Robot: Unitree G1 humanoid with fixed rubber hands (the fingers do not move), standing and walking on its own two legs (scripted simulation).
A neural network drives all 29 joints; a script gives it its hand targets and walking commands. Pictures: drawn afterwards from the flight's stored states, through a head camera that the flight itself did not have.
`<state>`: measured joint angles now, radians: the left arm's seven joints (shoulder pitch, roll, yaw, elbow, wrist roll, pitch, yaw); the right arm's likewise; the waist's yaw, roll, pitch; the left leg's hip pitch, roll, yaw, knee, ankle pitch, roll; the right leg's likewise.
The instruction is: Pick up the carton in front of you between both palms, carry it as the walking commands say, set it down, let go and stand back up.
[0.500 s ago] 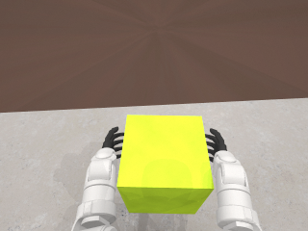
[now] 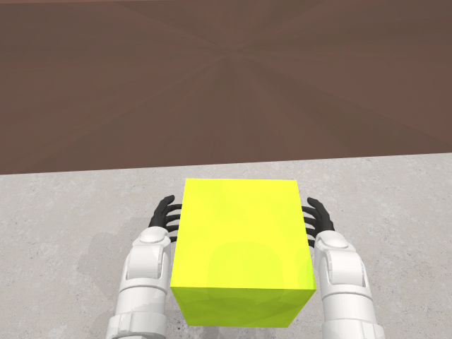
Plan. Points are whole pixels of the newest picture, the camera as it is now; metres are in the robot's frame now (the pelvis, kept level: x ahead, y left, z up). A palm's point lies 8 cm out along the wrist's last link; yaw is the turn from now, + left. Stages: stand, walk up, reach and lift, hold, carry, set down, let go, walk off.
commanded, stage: reach and lift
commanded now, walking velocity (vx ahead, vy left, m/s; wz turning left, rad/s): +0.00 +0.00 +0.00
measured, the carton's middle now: (239, 256) +0.29 +0.00 -0.04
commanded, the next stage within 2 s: hold in 0.04 s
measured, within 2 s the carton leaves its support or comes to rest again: neither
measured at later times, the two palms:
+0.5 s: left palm (155, 237) +0.27 +0.15 +0.05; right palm (327, 241) +0.27 -0.15 +0.05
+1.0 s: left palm (156, 234) +0.28 +0.15 +0.05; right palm (326, 238) +0.28 -0.15 +0.05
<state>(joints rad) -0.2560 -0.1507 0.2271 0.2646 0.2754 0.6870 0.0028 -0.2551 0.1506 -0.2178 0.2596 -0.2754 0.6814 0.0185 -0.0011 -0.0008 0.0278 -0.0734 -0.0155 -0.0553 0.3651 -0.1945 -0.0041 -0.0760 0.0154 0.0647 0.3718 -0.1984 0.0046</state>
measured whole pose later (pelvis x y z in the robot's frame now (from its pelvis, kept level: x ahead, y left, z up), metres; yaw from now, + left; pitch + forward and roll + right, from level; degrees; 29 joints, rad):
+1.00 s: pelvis -0.01 +0.00 +0.00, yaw +0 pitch -8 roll +0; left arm -0.26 -0.15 0.21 0.20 0.27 0.76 0.00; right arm -0.26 0.15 -0.21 0.20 -0.27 0.76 0.02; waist 0.00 0.00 0.04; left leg -0.04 -0.02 -0.06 0.36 -0.19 0.00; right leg -0.04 0.01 0.07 0.36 -0.19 0.01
